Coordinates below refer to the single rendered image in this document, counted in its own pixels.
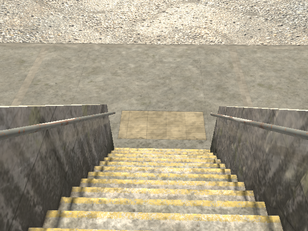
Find stairs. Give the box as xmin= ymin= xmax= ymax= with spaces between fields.
xmin=28 ymin=147 xmax=283 ymax=231

